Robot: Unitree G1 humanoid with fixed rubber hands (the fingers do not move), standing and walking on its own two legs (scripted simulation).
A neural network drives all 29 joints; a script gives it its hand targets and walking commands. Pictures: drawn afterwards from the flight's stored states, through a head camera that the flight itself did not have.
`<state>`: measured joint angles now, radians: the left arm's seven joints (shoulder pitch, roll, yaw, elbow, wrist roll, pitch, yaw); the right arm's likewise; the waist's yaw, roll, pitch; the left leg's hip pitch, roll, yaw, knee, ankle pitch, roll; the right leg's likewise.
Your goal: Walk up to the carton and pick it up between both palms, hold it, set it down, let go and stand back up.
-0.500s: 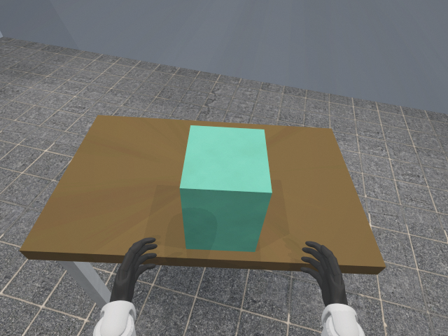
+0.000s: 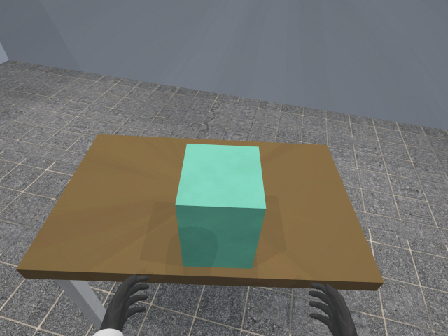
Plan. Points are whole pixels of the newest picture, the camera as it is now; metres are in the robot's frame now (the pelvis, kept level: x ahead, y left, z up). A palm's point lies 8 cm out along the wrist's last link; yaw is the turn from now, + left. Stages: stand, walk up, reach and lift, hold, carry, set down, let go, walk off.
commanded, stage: set down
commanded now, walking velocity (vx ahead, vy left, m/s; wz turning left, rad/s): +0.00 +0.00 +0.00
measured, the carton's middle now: (220, 207) +0.43 +0.04 -0.03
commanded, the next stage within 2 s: let go in 0.60 s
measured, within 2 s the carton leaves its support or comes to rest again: neither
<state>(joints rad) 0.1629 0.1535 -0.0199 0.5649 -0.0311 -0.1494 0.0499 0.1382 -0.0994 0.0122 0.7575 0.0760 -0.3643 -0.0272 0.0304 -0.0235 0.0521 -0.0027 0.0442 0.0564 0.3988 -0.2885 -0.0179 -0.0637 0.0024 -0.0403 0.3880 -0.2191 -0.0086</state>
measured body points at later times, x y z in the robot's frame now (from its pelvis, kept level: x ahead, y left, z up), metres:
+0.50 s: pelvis +0.00 +0.00 +0.00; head -0.01 +0.00 +0.45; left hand +0.17 +0.22 -0.08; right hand +0.17 -0.22 -0.08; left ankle -0.04 +0.12 -0.74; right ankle +0.00 -0.12 -0.74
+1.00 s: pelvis -0.02 -0.01 +0.00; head -0.03 -0.01 +0.45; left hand +0.15 +0.21 -0.08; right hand +0.14 -0.24 -0.09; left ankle -0.04 +0.12 -0.74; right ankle +0.00 -0.12 -0.74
